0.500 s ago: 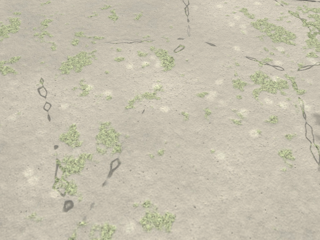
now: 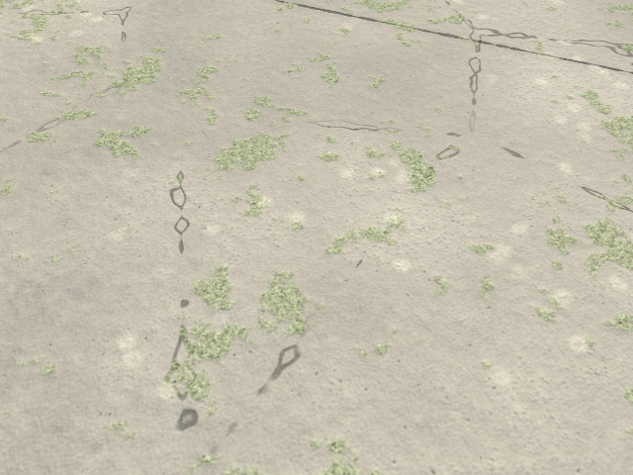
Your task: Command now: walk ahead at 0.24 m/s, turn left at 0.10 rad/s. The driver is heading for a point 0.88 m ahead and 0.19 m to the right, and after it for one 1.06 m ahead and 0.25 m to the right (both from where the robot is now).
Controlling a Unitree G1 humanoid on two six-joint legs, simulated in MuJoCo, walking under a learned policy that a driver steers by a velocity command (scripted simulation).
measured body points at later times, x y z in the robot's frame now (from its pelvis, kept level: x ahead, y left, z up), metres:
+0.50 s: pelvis +0.15 -0.07 +0.01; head +0.17 -0.09 +0.46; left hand +0.21 +0.20 -0.10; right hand +0.28 -0.33 -0.10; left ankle +0.17 +0.10 -0.65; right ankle +0.14 -0.14 -0.73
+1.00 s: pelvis +0.43 -0.01 +0.00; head +0.46 +0.00 +0.45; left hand +0.50 +0.27 -0.12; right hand +0.56 -0.27 -0.10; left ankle +0.48 +0.08 -0.73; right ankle +0.36 -0.16 -0.64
